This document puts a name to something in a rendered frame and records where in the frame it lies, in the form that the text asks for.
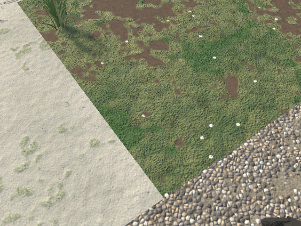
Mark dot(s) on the right robot hand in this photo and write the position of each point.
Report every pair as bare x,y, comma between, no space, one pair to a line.
288,221

